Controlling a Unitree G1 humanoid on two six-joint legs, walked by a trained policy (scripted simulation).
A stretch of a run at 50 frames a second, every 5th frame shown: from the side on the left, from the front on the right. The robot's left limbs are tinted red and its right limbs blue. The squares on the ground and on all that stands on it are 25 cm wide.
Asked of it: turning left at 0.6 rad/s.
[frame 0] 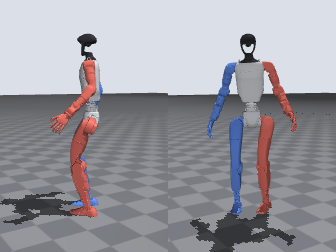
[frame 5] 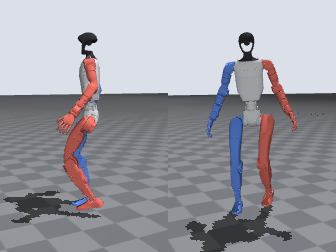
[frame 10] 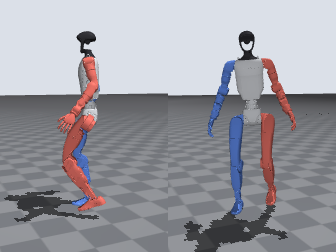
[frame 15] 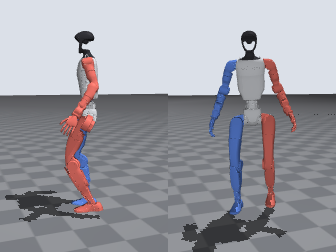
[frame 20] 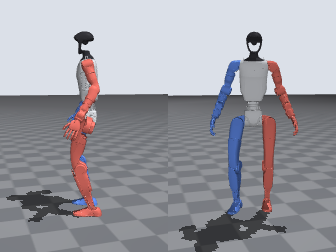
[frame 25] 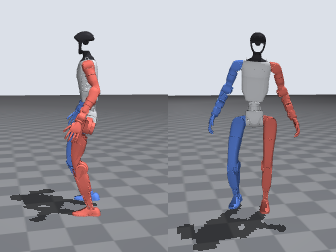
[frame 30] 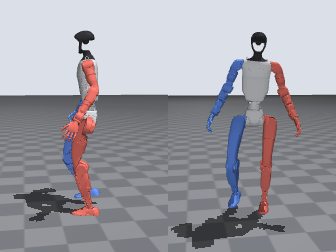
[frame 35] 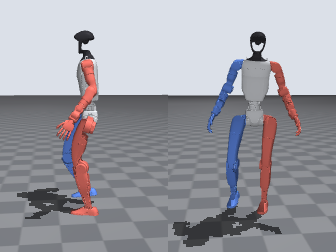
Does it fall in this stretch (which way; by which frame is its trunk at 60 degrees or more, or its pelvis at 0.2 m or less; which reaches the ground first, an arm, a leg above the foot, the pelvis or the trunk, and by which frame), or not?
no
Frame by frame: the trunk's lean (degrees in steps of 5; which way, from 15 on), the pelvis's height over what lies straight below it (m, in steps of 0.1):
0: 5, 0.8
5: 5, 0.8
10: 5, 0.8
15: 5, 0.8
20: 5, 0.8
25: 5, 0.8
30: 5, 0.8
35: 5, 0.8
